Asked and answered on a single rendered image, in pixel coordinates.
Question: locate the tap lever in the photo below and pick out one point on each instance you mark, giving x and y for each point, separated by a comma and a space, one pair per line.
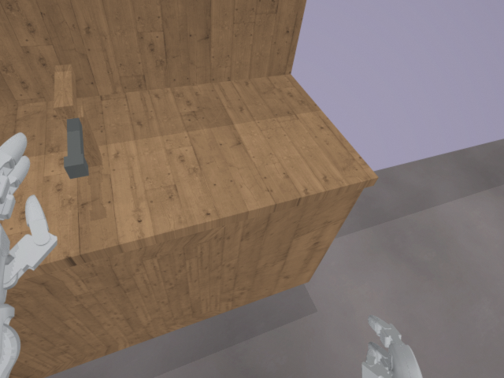
75, 164

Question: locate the robot right hand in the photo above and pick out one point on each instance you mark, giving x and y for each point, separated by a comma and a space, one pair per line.
398, 362

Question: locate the counter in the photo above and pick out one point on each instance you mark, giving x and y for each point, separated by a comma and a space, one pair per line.
214, 178

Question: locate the robot left forearm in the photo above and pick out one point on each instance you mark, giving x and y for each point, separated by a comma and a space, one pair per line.
9, 341

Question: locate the robot left hand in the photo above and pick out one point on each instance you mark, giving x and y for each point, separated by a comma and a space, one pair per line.
32, 249

